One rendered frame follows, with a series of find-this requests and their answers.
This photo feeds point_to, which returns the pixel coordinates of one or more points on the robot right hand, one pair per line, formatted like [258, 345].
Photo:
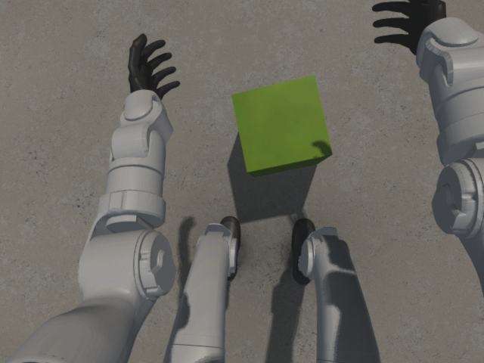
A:
[421, 14]

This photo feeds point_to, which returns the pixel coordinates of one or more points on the left robot upper arm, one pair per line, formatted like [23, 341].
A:
[121, 276]

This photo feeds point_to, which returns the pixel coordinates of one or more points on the left robot forearm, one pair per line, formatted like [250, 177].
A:
[134, 193]

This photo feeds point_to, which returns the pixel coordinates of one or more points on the robot right shin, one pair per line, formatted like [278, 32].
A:
[324, 231]

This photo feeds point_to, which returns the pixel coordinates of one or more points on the robot left hand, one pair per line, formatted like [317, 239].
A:
[140, 70]

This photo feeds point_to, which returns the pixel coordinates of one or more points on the right robot forearm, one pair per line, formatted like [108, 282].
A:
[450, 55]

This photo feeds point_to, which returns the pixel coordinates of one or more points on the carton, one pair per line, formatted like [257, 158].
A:
[282, 126]

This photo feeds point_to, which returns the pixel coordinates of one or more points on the right robot upper arm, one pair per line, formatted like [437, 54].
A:
[458, 207]

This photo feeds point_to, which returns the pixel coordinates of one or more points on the robot right thigh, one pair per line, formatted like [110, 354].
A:
[344, 329]

